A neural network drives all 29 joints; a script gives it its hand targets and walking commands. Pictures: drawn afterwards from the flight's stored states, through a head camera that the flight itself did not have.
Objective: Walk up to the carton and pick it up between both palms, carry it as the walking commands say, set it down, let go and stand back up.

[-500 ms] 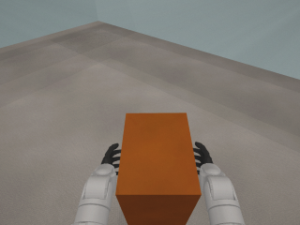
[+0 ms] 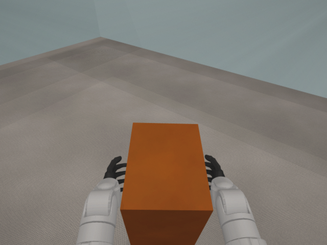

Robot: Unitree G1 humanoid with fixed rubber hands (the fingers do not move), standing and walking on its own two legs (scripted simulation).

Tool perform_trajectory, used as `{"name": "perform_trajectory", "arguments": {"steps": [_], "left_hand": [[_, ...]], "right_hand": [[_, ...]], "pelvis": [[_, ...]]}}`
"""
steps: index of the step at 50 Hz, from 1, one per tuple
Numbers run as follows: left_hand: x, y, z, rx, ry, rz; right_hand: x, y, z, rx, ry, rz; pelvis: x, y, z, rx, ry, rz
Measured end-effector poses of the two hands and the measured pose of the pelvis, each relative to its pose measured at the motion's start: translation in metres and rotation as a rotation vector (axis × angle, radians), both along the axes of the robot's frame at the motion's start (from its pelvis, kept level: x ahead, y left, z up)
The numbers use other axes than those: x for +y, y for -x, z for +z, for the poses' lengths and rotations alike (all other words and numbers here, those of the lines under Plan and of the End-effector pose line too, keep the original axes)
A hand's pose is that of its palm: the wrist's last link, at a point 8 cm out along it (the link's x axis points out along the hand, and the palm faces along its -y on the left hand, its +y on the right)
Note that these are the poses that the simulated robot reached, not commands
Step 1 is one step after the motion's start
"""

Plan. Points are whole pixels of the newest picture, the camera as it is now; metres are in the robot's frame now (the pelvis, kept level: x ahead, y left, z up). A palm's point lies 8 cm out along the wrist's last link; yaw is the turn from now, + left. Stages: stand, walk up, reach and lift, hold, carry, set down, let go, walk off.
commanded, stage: hold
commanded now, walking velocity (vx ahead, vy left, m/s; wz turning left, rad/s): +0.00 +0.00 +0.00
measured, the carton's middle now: (163, 187) +0.30 +0.05 -0.02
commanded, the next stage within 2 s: set down in 0.20 s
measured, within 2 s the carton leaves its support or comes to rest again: neither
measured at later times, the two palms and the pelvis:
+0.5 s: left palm (100, 196) +0.23 +0.21 +0.01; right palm (205, 189) +0.29 -0.06 +0.02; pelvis -0.04 +0.00 -0.01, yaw +2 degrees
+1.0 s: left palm (111, 203) +0.26 +0.21 -0.08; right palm (201, 199) +0.31 -0.06 -0.08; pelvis -0.05 +0.02 -0.04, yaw +0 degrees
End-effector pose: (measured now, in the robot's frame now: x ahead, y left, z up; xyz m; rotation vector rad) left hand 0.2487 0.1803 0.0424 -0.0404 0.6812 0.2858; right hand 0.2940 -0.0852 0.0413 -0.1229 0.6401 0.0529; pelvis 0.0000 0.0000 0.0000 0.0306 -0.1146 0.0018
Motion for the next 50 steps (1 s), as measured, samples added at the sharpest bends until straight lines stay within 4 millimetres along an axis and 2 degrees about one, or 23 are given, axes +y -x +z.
{"name": "perform_trajectory", "arguments": {"steps": [5,9,18,23,29,38,50], "left_hand": [[-0.009,0.001,-0.003,0.011,-0.007,-0.031],[-0.009,0.009,-0.006,0.019,-0.004,-0.026],[0.015,0.028,-0.017,0.040,0.021,0.050],[0.026,0.023,-0.024,0.041,0.037,0.043],[0.024,0.008,-0.036,0.045,0.046,-0.002],[0.015,-0.005,-0.070,0.063,0.039,-0.027],[0.026,-0.016,-0.124,0.057,0.006,-0.010]], "right_hand": [[-0.010,0.005,0.000,0.007,0.018,-0.010],[-0.009,0.009,0.000,0.015,0.028,0.001],[0.018,0.012,-0.013,0.044,0.007,0.047],[0.028,0.010,-0.019,0.052,-0.012,0.015],[0.023,0.006,-0.028,0.057,-0.014,-0.037],[0.014,-0.001,-0.061,0.072,-0.012,-0.055],[0.026,-0.019,-0.119,0.064,-0.033,-0.031]], "pelvis": [[-0.005,-0.003,0.003,-0.001,-0.001,-0.011],[-0.007,0.002,0.004,-0.005,0.003,-0.014],[-0.006,0.026,-0.005,-0.028,0.010,0.008],[-0.001,0.035,-0.011,-0.026,0.018,0.031],[0.009,0.042,-0.014,-0.017,0.024,0.015],[0.020,0.047,-0.018,0.075,0.027,-0.013],[0.025,0.053,-0.037,0.280,0.035,-0.004]]}}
